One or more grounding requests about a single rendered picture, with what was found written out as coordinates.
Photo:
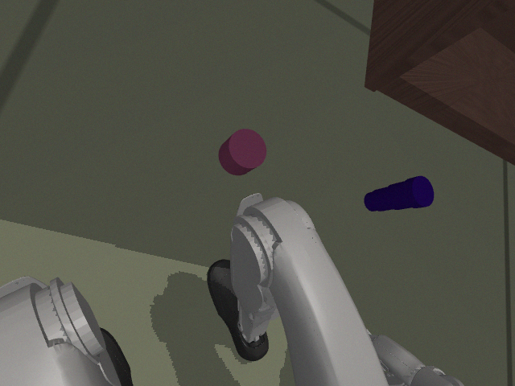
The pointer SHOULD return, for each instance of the right robot hand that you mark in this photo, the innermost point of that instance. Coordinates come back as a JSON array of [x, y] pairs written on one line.
[[400, 364]]

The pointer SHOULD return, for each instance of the left robot foot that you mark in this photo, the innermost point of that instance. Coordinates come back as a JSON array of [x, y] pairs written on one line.
[[118, 359]]

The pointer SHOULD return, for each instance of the bookshelf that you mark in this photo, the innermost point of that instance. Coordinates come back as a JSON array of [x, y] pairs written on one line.
[[453, 61]]

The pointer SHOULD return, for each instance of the right robot foot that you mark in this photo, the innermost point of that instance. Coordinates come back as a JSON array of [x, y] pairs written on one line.
[[225, 301]]

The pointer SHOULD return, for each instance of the right robot arm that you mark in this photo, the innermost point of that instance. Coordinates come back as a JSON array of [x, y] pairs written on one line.
[[433, 376]]

